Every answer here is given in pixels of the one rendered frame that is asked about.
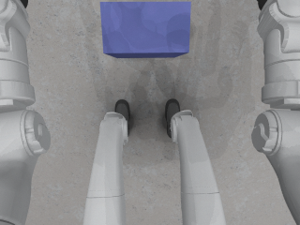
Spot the robot left shin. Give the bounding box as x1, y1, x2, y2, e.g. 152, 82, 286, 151
99, 112, 126, 130

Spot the robot right upper arm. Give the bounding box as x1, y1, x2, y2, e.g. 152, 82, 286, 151
251, 109, 300, 225

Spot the robot right foot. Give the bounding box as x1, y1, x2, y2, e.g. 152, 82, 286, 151
165, 98, 180, 138

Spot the left robot forearm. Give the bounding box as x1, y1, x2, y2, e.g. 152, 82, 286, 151
0, 0, 36, 113

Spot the robot left upper arm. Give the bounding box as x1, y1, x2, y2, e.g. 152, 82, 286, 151
0, 109, 51, 225

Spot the right robot forearm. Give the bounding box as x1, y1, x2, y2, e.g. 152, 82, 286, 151
257, 0, 300, 111

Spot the carton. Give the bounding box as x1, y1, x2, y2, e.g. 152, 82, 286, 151
99, 1, 191, 58

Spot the robot right hand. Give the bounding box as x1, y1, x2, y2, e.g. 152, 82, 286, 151
257, 0, 267, 10

